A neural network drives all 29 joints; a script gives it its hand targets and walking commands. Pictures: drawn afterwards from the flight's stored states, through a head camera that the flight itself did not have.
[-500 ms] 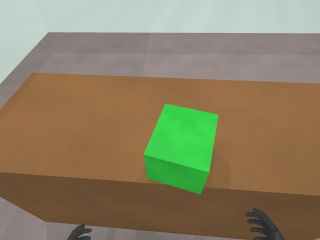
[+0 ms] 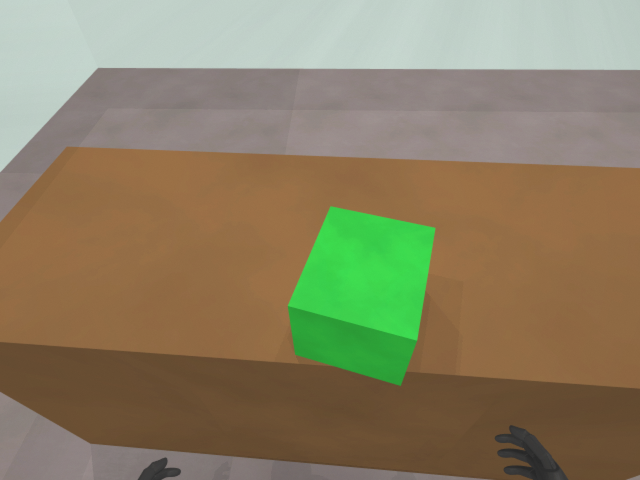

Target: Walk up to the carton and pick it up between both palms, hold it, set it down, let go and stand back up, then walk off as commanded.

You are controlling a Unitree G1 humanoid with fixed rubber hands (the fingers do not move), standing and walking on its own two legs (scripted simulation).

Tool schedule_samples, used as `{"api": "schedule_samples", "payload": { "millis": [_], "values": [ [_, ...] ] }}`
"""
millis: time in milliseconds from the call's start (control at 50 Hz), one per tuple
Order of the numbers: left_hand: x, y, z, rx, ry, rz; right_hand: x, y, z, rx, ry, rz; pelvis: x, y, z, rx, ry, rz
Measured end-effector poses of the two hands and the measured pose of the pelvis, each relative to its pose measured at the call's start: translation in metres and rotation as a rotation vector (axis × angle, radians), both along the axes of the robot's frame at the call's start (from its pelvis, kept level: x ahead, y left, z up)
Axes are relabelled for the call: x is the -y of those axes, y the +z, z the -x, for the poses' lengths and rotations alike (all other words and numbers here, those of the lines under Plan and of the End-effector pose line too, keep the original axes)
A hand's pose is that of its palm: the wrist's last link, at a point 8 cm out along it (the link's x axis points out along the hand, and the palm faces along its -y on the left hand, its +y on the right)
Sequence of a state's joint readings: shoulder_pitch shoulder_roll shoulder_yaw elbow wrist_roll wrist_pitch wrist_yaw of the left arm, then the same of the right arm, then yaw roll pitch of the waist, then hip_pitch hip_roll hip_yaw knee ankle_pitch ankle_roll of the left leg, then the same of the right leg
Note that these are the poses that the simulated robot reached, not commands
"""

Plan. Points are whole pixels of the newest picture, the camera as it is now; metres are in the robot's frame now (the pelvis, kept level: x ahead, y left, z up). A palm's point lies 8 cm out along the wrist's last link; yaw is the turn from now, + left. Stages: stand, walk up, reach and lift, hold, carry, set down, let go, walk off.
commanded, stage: stand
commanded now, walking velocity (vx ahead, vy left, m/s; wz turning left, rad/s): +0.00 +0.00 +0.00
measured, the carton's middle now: (364, 292) +0.39 -0.05 -0.02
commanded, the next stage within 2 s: walk up in 1.58 s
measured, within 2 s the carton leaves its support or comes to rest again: neither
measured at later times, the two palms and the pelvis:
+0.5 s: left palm out of the picture +0.09 +0.26 -0.11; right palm out of the picture +0.11 -0.26 -0.09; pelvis -0.02 +0.00 +0.00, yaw +0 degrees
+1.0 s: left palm out of the picture +0.07 +0.26 -0.11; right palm out of the picture +0.09 -0.26 -0.10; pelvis -0.02 +0.00 +0.00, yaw +0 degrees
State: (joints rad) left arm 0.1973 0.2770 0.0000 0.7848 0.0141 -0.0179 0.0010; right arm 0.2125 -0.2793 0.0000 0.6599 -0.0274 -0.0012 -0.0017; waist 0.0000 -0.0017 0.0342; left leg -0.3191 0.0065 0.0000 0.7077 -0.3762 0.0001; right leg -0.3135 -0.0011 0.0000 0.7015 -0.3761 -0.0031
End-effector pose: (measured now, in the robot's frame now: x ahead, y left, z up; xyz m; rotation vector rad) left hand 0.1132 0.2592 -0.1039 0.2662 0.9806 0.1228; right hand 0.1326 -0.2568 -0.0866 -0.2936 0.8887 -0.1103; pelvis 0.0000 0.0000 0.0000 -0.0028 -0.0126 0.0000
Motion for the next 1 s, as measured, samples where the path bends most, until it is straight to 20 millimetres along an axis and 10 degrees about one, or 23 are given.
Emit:
{"api": "schedule_samples", "payload": {
  "millis": [1000],
  "values": [
    [-0.004,-0.009,0.043,-0.059,0.026,-0.002,0.004,-0.011,0.044,-0.065,-0.029,0.000,0.000,0.000,0.025,0.035,0.000,0.000]
  ]
}}
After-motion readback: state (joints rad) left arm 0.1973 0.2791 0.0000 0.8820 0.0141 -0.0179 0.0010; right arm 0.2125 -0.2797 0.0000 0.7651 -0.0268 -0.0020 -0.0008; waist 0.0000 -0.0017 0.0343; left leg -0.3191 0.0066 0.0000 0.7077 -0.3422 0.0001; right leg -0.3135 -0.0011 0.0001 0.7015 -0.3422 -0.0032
